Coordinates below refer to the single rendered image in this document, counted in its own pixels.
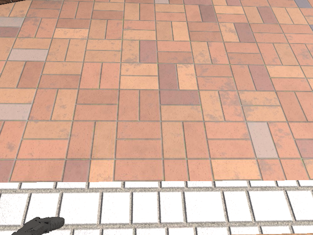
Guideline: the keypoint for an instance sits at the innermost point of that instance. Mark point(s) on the left robot hand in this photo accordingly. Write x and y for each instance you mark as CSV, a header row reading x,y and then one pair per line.
x,y
39,226

